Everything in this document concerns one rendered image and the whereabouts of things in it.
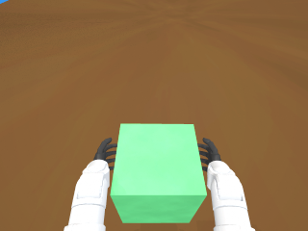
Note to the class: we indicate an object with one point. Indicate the right robot forearm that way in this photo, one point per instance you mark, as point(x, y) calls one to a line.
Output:
point(228, 200)

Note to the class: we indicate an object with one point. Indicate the left robot forearm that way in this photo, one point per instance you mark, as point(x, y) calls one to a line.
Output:
point(90, 198)

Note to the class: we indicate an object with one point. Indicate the right robot hand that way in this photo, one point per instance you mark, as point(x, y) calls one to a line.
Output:
point(212, 153)

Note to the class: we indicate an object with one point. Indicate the carton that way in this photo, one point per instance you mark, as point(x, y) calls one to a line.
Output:
point(158, 176)

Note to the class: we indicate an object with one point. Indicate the left robot hand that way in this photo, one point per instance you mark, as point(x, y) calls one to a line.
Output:
point(101, 153)

